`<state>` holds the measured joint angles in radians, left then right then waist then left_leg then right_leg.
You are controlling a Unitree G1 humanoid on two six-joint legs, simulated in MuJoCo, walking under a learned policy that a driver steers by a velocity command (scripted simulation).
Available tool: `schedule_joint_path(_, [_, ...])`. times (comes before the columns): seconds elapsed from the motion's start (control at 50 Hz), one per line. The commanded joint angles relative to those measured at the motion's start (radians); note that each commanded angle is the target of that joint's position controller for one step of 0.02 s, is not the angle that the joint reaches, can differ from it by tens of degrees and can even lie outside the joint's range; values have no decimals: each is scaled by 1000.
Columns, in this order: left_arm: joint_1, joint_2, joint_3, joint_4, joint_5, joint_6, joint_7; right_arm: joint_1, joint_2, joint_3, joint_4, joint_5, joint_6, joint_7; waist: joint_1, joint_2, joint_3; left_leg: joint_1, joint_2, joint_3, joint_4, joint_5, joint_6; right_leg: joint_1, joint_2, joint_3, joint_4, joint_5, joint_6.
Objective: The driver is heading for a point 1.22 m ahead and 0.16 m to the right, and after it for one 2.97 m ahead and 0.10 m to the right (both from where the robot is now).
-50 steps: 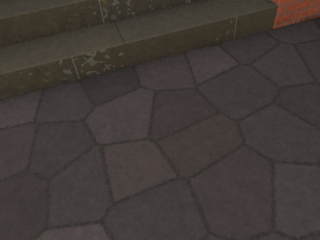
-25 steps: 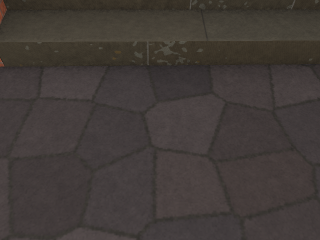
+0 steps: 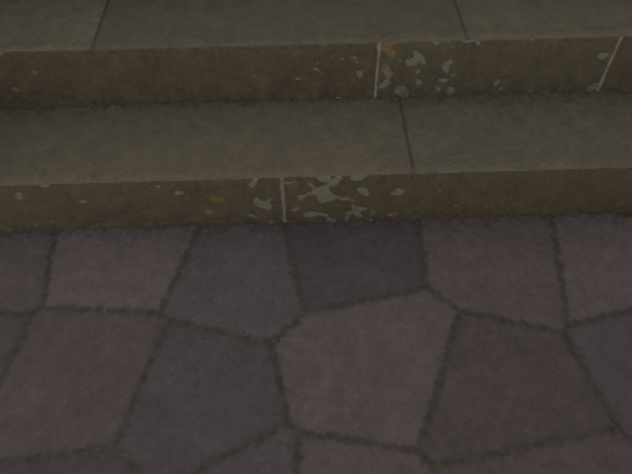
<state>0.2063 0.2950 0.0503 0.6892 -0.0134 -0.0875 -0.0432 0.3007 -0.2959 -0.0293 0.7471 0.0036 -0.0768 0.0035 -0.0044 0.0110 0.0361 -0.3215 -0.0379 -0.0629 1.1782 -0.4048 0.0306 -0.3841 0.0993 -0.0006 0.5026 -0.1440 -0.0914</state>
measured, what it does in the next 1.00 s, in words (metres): walks ahead, turning right: left foot, then right foot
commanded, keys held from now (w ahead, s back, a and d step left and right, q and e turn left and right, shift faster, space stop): w+e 0.60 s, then w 0.04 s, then w+q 0.36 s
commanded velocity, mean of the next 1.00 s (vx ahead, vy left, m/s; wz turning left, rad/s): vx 0.50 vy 0.00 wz -0.31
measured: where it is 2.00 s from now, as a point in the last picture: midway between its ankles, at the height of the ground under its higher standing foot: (379, 279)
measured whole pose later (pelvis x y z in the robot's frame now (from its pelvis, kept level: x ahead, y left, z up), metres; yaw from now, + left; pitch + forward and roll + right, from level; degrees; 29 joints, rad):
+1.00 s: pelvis +0.51 -0.11 +0.00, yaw -18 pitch +2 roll +0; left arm 0.14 0.26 0.03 0.64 0.01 -0.07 -0.02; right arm 0.36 -0.31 -0.04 0.85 0.03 -0.06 0.01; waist -0.04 0.03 0.04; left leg -0.38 0.05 -0.04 1.14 -0.40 0.00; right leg -0.35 -0.01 -0.06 0.50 -0.18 -0.03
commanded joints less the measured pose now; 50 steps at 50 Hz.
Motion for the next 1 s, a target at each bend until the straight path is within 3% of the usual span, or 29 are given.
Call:
schedule_joint_path(0.02, [64,118,31,-65,14,0,15,-77,-128,-33,-127,-18,-46,3,15,-11,-71,-336,107,-55,-25,103,-19,326,-284,456,-266,99,-193])
schedule_joint_path(0.08, [65,123,32,-57,2,1,29,-56,-98,-25,-123,-27,-27,-5,-9,-59,-60,-310,114,-19,-152,117,-70,235,-249,367,-290,227,-205])
schedule_joint_path(0.14, [101,157,43,-35,-6,9,46,-169,-66,-12,-152,-27,-21,-10,24,-61,-31,-289,91,0,-365,286,-105,163,-200,297,-292,240,-174])
schedule_joint_path(0.2, [150,164,46,-10,-12,25,58,-276,-49,-7,-169,-18,-31,-1,69,-82,-36,-191,40,9,-561,468,-110,130,-165,281,-264,186,-126])
schedule_joint_path(0.28, [195,153,46,13,-20,43,64,-342,-79,-22,-186,-1,-45,11,80,-99,-38,-152,15,-31,-682,452,-86,227,-200,388,-186,102,-103])
schedule_joint_path(0.34, [161,151,51,7,-14,55,67,-264,-117,-45,-167,4,-57,11,23,-136,-51,-38,19,-29,-740,356,-34,270,-217,448,-89,149,-76])
schedule_joint_path(0.36, [145,126,42,-2,-10,55,63,-171,-142,-60,-147,-2,-61,5,-27,-126,-109,117,44,-28,-773,365,1,240,-173,419,13,197,-48])
schedule_joint_path(0.38, [138,71,22,-23,4,51,57,-25,-189,-76,-135,-18,-62,-5,-92,-48,-247,373,194,-158,-740,315,69,129,-120,348,262,95,-14])
schedule_joint_path(0.4, [285,-2,-2,-41,-12,41,57,66,-262,-94,-107,-27,-47,-7,-42,234,-371,704,426,-571,-777,193,236,-214,30,205,575,-395,56])
schedule_joint_path(0.42, [302,89,10,-31,-28,38,60,74,-197,-87,-98,1,-39,1,-50,247,-337,682,477,-751,-841,-45,255,-367,-52,193,733,-448,73])
schedule_joint_path(0.44, [200,155,28,-32,-27,43,60,27,-125,-69,-111,3,-35,-2,-77,129,-196,557,422,-604,-868,-71,206,-401,-93,192,780,-350,84])
schedule_joint_path(0.46, [128,157,32,-47,-14,48,62,-21,-103,-59,-114,-6,-29,-3,-68,61,-109,435,374,-459,-885,35,170,-382,-124,154,771,-273,92])
schedule_joint_path(0.48, [87,144,35,-62,-3,48,59,-51,-85,-52,-106,-11,-27,-3,-53,53,-48,341,332,-363,-912,142,158,-368,-149,147,733,-224,97])
schedule_joint_path(0.5, [80,128,36,-70,-5,51,53,-65,-73,-47,-98,-17,-28,-3,-32,77,-24,277,298,-282,-940,210,144,-332,-175,140,702,-191,97])
schedule_joint_path(0.54, [89,83,28,-77,-14,61,45,-70,-73,-49,-80,-12,-35,-2,-15,107,-17,219,275,-184,-985,276,149,-298,-194,110,662,-166,101])
schedule_joint_path(0.6, [36,56,18,-108,-5,67,40,-64,-115,-64,-48,-8,-41,0,-14,74,-1,210,292,-90,-1027,381,175,-338,-213,101,568,-99,118])
schedule_joint_path(0.68, [-61,23,-3,-128,2,44,24,-27,-137,-62,1,2,-34,6,-42,38,4,213,254,13,-1037,467,170,-278,-194,75,312,79,103])
schedule_joint_path(0.74, [-185,19,-12,-159,3,20,7,37,-165,-62,38,27,-17,9,-77,35,35,234,254,10,-1028,473,164,-222,-171,10,145,135,93])
schedule_joint_path(0.78, [-226,40,-7,-177,-4,10,-2,72,-188,-66,60,31,-4,9,-76,53,40,289,284,-22,-997,506,153,-199,-153,13,74,101,81])
schedule_joint_path(0.82, [-206,73,7,-177,-5,1,-6,82,-207,-71,74,32,8,4,-41,76,17,331,301,-42,-935,585,129,-119,-131,13,14,44,61])
schedule_joint_path(0.84, [-131,98,21,-159,-2,-1,-1,68,-214,-71,77,34,12,2,14,80,-28,317,284,-23,-849,706,109,12,-109,-3,-30,50,40])
schedule_joint_path(0.86, [4,142,46,-117,5,1,9,69,-197,-62,77,30,12,0,84,70,-119,256,236,11,-691,774,81,230,-98,-13,-46,79,13])
schedule_joint_path(0.88, [179,210,69,-86,22,8,25,55,-139,-38,49,7,3,0,160,10,-266,58,183,43,-424,546,40,537,-252,127,12,131,-42])
schedule_joint_path(0.9, [225,288,81,-80,39,18,34,171,-7,1,21,3,-11,3,103,-261,-413,-309,29,73,-72,-114,-25,836,-529,559,-57,4,-180])
schedule_joint_path(0.92, [238,200,62,-82,37,20,34,142,-106,-23,42,29,-22,3,144,-202,-435,-390,48,-63,72,-181,-27,784,-525,670,-138,-117,-196])
schedule_joint_path(0.94, [183,153,45,-71,24,17,34,65,-153,-40,16,50,-22,4,130,-172,-268,-462,92,-51,102,-102,-22,674,-487,507,-162,-109,-159])
schedule_joint_path(0.96, [120,123,36,-64,16,11,32,25,-140,-39,12,42,-20,0,97,-136,-181,-443,131,-27,74,-20,-25,545,-439,392,-194,-56,-134])
schedule_joint_path(0.98, [65,92,28,-58,17,6,28,6,-130,-42,12,28,-12,-3,64,-122,-120,-410,154,-22,36,38,-29,434,-406,314,-235,-11,-122])
schedule_joint_path(1.0, [28,68,24,-52,23,-4,25,23,-115,-45,20,25,4,-5,28,-133,-85,-345,176,-33,12,80,-33,343,-381,245,-280,36,-111])
Velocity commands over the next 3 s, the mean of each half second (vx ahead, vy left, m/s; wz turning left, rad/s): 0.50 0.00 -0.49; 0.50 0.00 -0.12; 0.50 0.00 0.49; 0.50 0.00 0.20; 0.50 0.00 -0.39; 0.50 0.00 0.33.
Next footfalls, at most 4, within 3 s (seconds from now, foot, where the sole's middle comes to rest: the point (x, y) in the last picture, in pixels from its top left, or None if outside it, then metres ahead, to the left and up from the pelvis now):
0.38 left None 0.40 0.11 -0.77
0.88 right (448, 428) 0.56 -0.24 -0.77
1.38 left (348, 304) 0.87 -0.05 -0.77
1.86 right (410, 251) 1.03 -0.21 -0.77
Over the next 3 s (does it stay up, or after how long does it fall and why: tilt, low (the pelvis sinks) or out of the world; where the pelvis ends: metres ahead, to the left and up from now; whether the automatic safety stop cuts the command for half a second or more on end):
stays up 1.38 -0.28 0.18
